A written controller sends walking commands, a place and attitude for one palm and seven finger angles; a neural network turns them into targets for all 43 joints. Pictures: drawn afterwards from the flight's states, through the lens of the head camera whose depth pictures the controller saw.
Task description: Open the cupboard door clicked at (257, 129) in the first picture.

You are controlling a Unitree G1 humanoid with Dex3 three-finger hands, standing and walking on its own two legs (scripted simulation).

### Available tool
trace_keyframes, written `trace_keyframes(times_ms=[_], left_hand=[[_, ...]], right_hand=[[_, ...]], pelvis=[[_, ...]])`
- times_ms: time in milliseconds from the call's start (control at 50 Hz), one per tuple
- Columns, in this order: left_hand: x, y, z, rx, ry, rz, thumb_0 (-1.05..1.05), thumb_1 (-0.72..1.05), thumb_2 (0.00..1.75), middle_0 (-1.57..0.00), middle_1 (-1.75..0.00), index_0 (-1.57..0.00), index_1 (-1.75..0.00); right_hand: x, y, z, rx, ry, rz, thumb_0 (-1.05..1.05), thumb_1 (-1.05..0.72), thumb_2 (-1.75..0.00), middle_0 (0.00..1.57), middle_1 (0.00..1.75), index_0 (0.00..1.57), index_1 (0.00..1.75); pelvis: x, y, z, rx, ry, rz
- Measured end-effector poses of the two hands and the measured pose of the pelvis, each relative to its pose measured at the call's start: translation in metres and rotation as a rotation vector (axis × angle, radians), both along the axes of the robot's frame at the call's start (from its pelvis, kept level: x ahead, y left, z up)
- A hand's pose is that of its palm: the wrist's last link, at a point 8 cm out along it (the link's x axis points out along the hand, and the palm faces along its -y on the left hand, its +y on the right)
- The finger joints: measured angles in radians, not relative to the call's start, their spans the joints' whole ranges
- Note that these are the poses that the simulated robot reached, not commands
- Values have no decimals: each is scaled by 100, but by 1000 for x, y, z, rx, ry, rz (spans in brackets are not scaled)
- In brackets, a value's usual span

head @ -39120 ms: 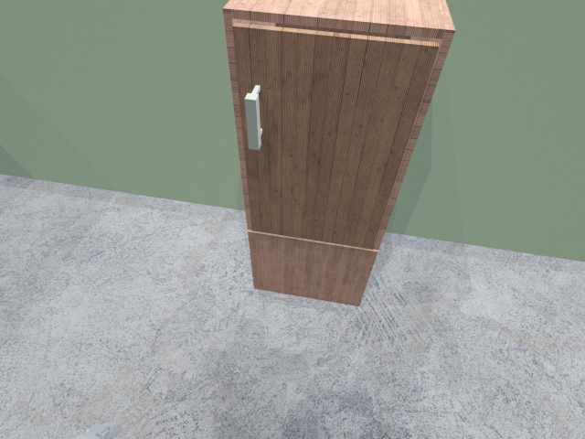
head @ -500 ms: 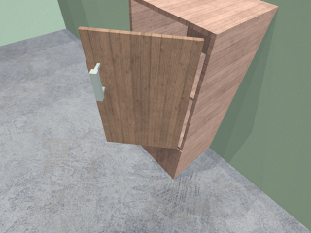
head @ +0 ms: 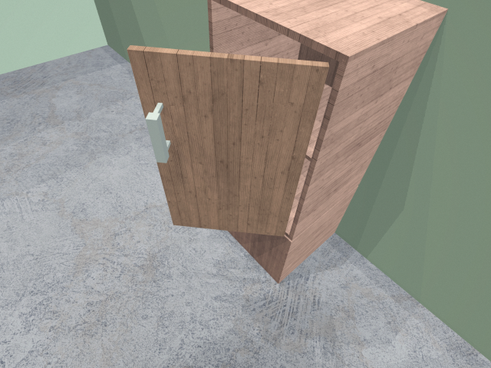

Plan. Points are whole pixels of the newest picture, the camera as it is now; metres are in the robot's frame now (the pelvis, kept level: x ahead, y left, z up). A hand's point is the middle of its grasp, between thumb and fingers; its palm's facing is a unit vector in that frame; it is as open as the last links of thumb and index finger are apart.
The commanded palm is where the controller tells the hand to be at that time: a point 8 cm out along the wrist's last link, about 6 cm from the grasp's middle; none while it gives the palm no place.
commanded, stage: look again from close up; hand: left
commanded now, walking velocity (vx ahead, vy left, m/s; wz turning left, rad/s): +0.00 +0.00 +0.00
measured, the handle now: (161, 133) +0.56 +0.23 +0.05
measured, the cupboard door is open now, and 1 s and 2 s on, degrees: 43 43 43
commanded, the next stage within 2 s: raise the hand with hooked fingers in 0.02 s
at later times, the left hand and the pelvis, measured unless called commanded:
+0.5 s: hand (130, 359) +0.15 +0.19 -0.05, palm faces -0.06 -1.00 -0.01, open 8.4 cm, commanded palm +0.12 +0.26 -0.04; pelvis -0.05 -0.02 -0.06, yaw +3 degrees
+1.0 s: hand (81, 322) +0.18 +0.25 +0.01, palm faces +0.05 -1.00 -0.05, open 11.4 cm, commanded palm +0.15 +0.29 +0.00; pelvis -0.06 +0.00 -0.06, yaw +2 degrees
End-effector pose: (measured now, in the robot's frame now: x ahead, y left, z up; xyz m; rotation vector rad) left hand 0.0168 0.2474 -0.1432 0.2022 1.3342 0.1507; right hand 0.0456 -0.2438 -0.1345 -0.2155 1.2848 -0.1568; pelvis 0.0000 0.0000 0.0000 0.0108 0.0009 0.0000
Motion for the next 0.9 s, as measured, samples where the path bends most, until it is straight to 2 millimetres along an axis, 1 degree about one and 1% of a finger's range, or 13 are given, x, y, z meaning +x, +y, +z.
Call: trace_keyframes(times_ms=[140,160,280,340,380,420,480,540,580,620,720,820,900], left_hand=[[3,0,0,4,-10,-6,0,90,89,-20,-30,-20,-30],[12,1,6,-4,-68,55,0,90,89,-20,-30,-20,-30],[121,8,120,34,-871,98,1,86,87,-21,-33,-21,-32],[153,6,151,-10,-1142,13,1,82,86,-21,-36,-21,-35],[158,2,151,-66,-1253,-64,0,78,84,-21,-38,-21,-37],[150,-3,137,-133,-1293,-147,0,74,82,-21,-41,-21,-40],[122,-7,104,-219,-1238,-209,0,68,80,-22,-45,-22,-44],[90,3,82,-227,-1187,-149,1,61,77,-23,-49,-23,-49],[75,14,84,-179,-1220,-94,1,56,75,-23,-52,-23,-51],[70,22,96,-119,-1302,-73,1,51,73,-24,-55,-23,-54],[97,24,128,-113,-1446,-178,1,39,68,-24,-63,-24,-62],[137,19,124,-250,-1252,-292,1,28,63,-25,-70,-24,-69],[144,33,132,-243,-1206,-216,1,19,59,-26,-76,-25,-75]], right_hand=[[1,-1,1,-5,-7,-4,1,-91,-90,20,30,20,30],[3,-1,3,-8,-40,-12,1,-91,-90,20,30,20,30],[41,1,16,-17,-389,27,1,-91,-90,20,30,20,30],[62,-1,19,-7,-509,51,1,-90,-90,20,30,20,30],[74,-4,21,-6,-572,76,1,-90,-90,20,30,20,30],[85,-8,22,-9,-626,107,1,-90,-90,20,30,20,30],[98,-16,22,-29,-690,153,1,-90,-90,20,30,20,30],[106,-21,21,-60,-723,185,1,-90,-90,20,30,20,30],[108,-21,18,-75,-728,202,1,-90,-90,20,30,20,30],[107,-18,12,-81,-723,223,1,-90,-90,20,30,20,30],[93,-3,-6,-53,-685,232,1,-90,-90,20,30,20,30],[64,9,-10,-12,-629,158,2,-90,-90,20,30,20,30],[42,9,-4,-12,-590,91,2,-90,-90,20,30,20,30]], pelvis=[[0,2,0,-7,2,0],[-1,3,-1,-9,3,9],[-13,2,-9,11,23,59],[-25,-2,-19,-1,75,63],[-33,-7,-29,0,121,53],[-41,-12,-42,0,153,49],[-50,-18,-59,-6,184,51],[-56,-21,-72,-18,193,57],[-58,-23,-78,-32,188,65],[-60,-23,-83,-48,183,75],[-67,-22,-87,-74,173,88],[-68,-17,-77,-69,175,71],[-62,-10,-65,-55,175,45]])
